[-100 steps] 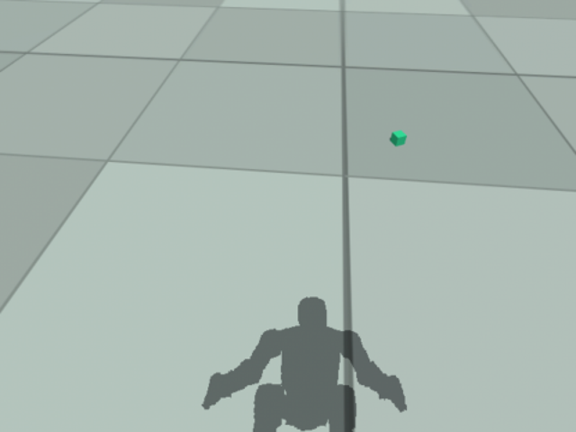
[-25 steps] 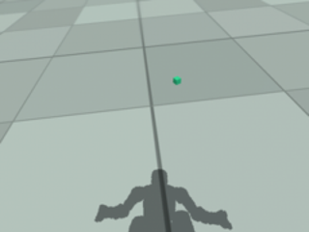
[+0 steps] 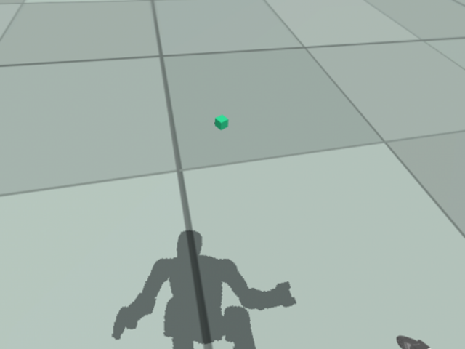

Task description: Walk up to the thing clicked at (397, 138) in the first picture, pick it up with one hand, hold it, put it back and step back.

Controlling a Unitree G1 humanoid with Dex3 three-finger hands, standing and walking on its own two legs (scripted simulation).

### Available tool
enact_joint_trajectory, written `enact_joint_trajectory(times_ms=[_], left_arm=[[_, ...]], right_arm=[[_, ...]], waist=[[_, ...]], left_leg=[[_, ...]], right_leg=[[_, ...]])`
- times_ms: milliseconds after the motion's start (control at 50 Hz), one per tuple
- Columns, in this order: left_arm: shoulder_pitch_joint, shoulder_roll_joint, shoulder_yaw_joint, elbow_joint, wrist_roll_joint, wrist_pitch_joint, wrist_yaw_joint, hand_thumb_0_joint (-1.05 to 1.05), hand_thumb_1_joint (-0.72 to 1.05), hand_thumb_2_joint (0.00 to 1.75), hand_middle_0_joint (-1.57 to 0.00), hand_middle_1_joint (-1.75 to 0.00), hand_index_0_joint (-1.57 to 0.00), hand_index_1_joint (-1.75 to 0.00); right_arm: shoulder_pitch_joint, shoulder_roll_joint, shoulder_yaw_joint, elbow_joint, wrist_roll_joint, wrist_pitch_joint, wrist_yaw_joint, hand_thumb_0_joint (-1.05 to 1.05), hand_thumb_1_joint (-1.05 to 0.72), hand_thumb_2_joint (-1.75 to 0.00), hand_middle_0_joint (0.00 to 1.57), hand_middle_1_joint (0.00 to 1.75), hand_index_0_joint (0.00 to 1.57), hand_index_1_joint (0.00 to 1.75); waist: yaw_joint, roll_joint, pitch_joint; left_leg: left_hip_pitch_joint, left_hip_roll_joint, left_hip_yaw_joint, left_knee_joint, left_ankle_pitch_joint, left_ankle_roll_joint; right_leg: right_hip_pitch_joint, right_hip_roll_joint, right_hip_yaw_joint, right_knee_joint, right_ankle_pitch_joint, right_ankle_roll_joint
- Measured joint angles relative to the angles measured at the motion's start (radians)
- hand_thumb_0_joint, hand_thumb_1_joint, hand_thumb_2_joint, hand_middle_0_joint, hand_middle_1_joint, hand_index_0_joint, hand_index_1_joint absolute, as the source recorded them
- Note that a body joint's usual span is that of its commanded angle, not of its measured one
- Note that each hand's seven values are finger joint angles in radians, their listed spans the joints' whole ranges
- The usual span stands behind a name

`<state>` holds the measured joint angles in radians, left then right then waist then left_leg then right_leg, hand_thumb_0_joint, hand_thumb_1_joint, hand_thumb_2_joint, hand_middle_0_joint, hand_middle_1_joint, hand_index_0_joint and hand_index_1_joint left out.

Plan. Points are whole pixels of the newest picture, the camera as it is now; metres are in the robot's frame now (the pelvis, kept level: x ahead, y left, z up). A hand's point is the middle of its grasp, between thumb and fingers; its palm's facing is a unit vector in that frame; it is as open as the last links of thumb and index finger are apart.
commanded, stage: walk up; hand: left
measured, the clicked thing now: (221, 122) +1.56 +0.10 -0.72
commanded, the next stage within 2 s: none
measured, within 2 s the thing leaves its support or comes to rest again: neither
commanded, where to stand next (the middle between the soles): +1.17 -0.09 m, yaw -5 degrees
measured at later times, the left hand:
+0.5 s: hand (162, 217) +0.42 +0.18 -0.10, palm faces -0.10 -0.92 -0.38, open 7.3 cm
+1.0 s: hand (157, 177) +0.58 +0.23 -0.14, palm faces -0.14 -0.93 -0.35, open 7.4 cm
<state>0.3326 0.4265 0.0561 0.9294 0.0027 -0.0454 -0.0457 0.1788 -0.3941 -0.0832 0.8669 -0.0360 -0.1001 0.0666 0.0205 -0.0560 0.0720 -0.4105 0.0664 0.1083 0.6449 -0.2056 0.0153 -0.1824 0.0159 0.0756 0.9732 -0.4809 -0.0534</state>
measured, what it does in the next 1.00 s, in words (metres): walks ahead: right foot, then left foot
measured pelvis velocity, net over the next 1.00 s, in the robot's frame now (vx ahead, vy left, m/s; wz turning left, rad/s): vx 0.52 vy -0.04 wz -0.10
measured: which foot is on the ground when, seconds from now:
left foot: down 0.00-0.40, up 0.42-0.84, down 0.86-1.00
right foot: up 0.00-0.34, down 0.36-0.88, up 0.90-1.00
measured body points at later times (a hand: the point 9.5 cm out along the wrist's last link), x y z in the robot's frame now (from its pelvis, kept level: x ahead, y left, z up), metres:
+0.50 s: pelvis +0.27 -0.07 +0.01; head +0.29 -0.10 +0.46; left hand +0.42 +0.23 -0.07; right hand +0.28 -0.39 -0.13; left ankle +0.17 +0.10 -0.63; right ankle +0.33 -0.17 -0.72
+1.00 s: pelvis +0.52 -0.04 +0.01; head +0.54 -0.02 +0.46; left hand +0.58 +0.28 -0.12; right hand +0.59 -0.36 -0.08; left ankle +0.58 +0.07 -0.72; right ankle +0.43 -0.17 -0.64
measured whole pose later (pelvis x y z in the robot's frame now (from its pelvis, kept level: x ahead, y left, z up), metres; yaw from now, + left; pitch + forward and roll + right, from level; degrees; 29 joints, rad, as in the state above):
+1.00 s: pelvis +0.52 -0.04 +0.01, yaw -6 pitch -2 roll -1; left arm 0.32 0.44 0.03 0.92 0.00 -0.06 -0.03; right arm 0.22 -0.38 -0.06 0.83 0.00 -0.09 0.06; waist 0.00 -0.03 0.09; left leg -0.32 0.05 0.08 0.59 -0.23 0.03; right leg -0.35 0.00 0.02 1.15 -0.43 -0.05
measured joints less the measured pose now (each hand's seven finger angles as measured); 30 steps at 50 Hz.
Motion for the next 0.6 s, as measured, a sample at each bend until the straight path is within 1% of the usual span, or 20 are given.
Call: enact_joint_trajectory(times_ms=[20,40,60,100,140,200,260,320,360,380,400,420,440,480,500,540,600], left_arm=[[-0.009,0.002,-0.009,-0.001,0.0,-0.001,0.002,0.01,0.91,0.9,-0.2,-0.3,-0.21,-0.3],[-0.019,0.007,-0.014,-0.003,0.0,-0.006,0.001,0.01,0.91,0.9,-0.2,-0.3,-0.21,-0.3],[-0.029,0.013,-0.015,-0.005,-0.003,-0.011,-0.002,0.01,0.91,0.9,-0.2,-0.3,-0.21,-0.3],[-0.054,0.025,-0.011,-0.019,-0.009,-0.017,-0.01,0.01,0.91,0.9,-0.2,-0.3,-0.21,-0.3],[-0.083,0.034,-0.004,-0.038,-0.011,-0.017,-0.021,0.01,0.91,0.9,-0.2,-0.3,-0.21,-0.3],[-0.121,0.039,0.002,-0.062,-0.007,-0.012,-0.04,0.01,0.91,0.9,-0.2,-0.3,-0.2,-0.3],[-0.151,0.034,0.003,-0.07,0.0,-0.007,-0.057,0.0,0.91,0.9,-0.2,-0.3,-0.2,-0.3],[-0.167,0.026,0.005,-0.062,0.005,-0.004,-0.065,0.0,0.91,0.9,-0.2,-0.3,-0.2,-0.3],[-0.171,0.022,0.006,-0.054,0.007,-0.004,-0.065,0.0,0.91,0.9,-0.2,-0.3,-0.2,-0.3],[-0.181,0.006,0.01,-0.046,0.009,-0.007,-0.059,0.0,0.91,0.9,-0.2,-0.3,-0.2,-0.3],[-0.191,-0.008,0.01,-0.045,0.011,-0.013,-0.053,0.0,0.91,0.9,-0.2,-0.3,-0.2,-0.3],[-0.193,-0.015,0.009,-0.053,0.011,-0.021,-0.047,0.0,0.91,0.9,-0.2,-0.3,-0.2,-0.3],[-0.191,-0.021,0.006,-0.062,0.006,-0.029,-0.042,0.0,0.91,0.9,-0.2,-0.3,-0.21,-0.3],[-0.172,-0.04,-0.003,-0.071,-0.008,-0.035,-0.032,0.0,0.91,0.9,-0.2,-0.3,-0.21,-0.3],[-0.157,-0.05,-0.009,-0.072,-0.012,-0.036,-0.027,0.0,0.91,0.9,-0.2,-0.3,-0.21,-0.3],[-0.118,-0.061,-0.018,-0.067,-0.015,-0.04,-0.018,0.0,0.91,0.89,-0.2,-0.3,-0.21,-0.3],[-0.061,-0.065,-0.024,-0.048,-0.012,-0.043,-0.011,0.0,0.9,0.89,-0.2,-0.3,-0.21,-0.3]], right_arm=[[0.007,0.004,0.001,-0.006,0.006,-0.001,-0.002,0.01,-0.9,-0.9,0.2,0.3,0.2,0.3],[0.018,0.009,0.004,-0.01,0.011,0.0,-0.005,0.01,-0.9,-0.9,0.2,0.3,0.2,0.3],[0.032,0.012,0.009,-0.013,0.015,-0.001,-0.008,0.0,-0.9,-0.9,0.2,0.3,0.2,0.3],[0.07,0.012,0.019,-0.014,0.023,-0.006,-0.013,0.0,-0.9,-0.9,0.21,0.3,0.2,0.3],[0.109,0.005,0.024,-0.008,0.027,-0.008,-0.015,0.0,-0.9,-0.9,0.21,0.3,0.2,0.3],[0.153,-0.013,0.027,0.01,0.025,-0.001,-0.014,0.0,-0.9,-0.9,0.21,0.3,0.2,0.3],[0.177,-0.034,0.024,0.023,0.025,0.003,-0.011,0.01,-0.9,-0.9,0.21,0.3,0.2,0.3],[0.193,-0.051,0.021,0.031,0.026,0.013,-0.011,0.01,-0.9,-0.9,0.21,0.3,0.21,0.3],[0.207,-0.057,0.019,0.036,0.027,0.021,-0.013,0.01,-0.9,-0.9,0.21,0.3,0.2,0.3],[0.201,-0.064,0.017,0.044,0.026,0.028,-0.016,0.01,-0.9,-0.9,0.21,0.3,0.2,0.3],[0.192,-0.065,0.016,0.051,0.026,0.036,-0.021,0.01,-0.9,-0.9,0.21,0.3,0.2,0.3],[0.183,-0.055,0.019,0.054,0.028,0.044,-0.025,0.01,-0.9,-0.9,0.2,0.3,0.2,0.3],[0.173,-0.044,0.027,0.054,0.029,0.049,-0.026,0.01,-0.9,-0.9,0.2,0.3,0.2,0.3],[0.15,-0.035,0.041,0.056,0.032,0.054,-0.024,0.01,-0.9,-0.9,0.2,0.3,0.2,0.3],[0.137,-0.034,0.044,0.054,0.036,0.053,-0.024,0.01,-0.9,-0.9,0.2,0.3,0.2,0.3],[0.113,-0.035,0.047,0.039,0.042,0.051,-0.021,0.01,-0.9,-0.9,0.2,0.3,0.2,0.3],[0.081,-0.04,0.04,0.009,0.037,0.048,-0.011,0.01,-0.9,-0.9,0.2,0.3,0.2,0.3]], waist=[[-0.011,0.004,-0.002],[-0.022,0.005,-0.005],[-0.032,0.002,-0.008],[-0.049,-0.004,-0.015],[-0.061,-0.004,-0.019],[-0.066,0.003,-0.021],[-0.075,0.023,-0.018],[-0.086,0.043,-0.025],[-0.089,0.055,-0.039],[-0.084,0.088,-0.033],[-0.078,0.117,-0.02],[-0.069,0.119,-0.011],[-0.056,0.107,-0.004],[-0.032,0.093,0.003],[-0.024,0.095,0.004],[-0.01,0.099,0.002],[0.001,0.113,-0.003]], left_leg=[[0.028,0.007,0.006,-0.011,-0.017,0.003],[0.063,0.011,0.014,-0.035,-0.025,0.004],[0.101,0.011,0.021,-0.067,-0.027,0.001],[0.171,0.005,0.033,-0.129,-0.029,-0.007],[0.23,-0.002,0.039,-0.174,-0.04,-0.009],[0.305,-0.007,0.053,-0.22,-0.069,-0.012],[0.367,-0.004,0.067,-0.238,-0.113,-0.03],[0.416,0.006,0.076,-0.215,-0.183,-0.054],[0.438,0.022,0.078,-0.168,-0.251,-0.069],[0.435,0.056,0.072,-0.11,-0.287,-0.061],[0.409,0.09,0.046,-0.013,-0.299,-0.035],[0.36,0.087,0.001,0.12,-0.292,-0.017],[0.304,0.061,-0.032,0.254,-0.288,-0.007],[0.19,0.019,-0.065,0.448,-0.248,0.004],[0.138,0.009,-0.077,0.495,-0.212,0.011],[0.05,0.008,-0.094,0.504,-0.151,0.022],[-0.06,0.025,-0.125,0.442,-0.068,0.015]], right_leg=[[-0.059,0.011,-0.005,0.092,0.024,-0.004],[-0.111,0.011,-0.014,0.148,0.055,-0.003],[-0.159,0.004,-0.022,0.174,0.084,0.0],[-0.242,-0.021,-0.029,0.159,0.135,0.009],[-0.304,-0.048,-0.028,0.097,0.168,0.023],[-0.361,-0.089,-0.041,-0.057,0.215,0.042],[-0.367,-0.117,-0.064,-0.245,0.306,0.043],[-0.331,-0.118,-0.087,-0.362,0.382,0.032],[-0.283,-0.103,-0.109,-0.405,0.403,0.026],[-0.275,-0.076,-0.124,-0.377,0.379,0.029],[-0.267,-0.052,-0.141,-0.343,0.339,0.028],[-0.261,-0.046,-0.145,-0.313,0.301,0.024],[-0.249,-0.049,-0.137,-0.299,0.275,0.02],[-0.198,-0.054,-0.124,-0.33,0.257,0.013],[-0.165,-0.053,-0.122,-0.363,0.26,0.014],[-0.104,-0.044,-0.115,-0.427,0.266,0.015],[-0.032,-0.021,-0.109,-0.496,0.261,0.01]])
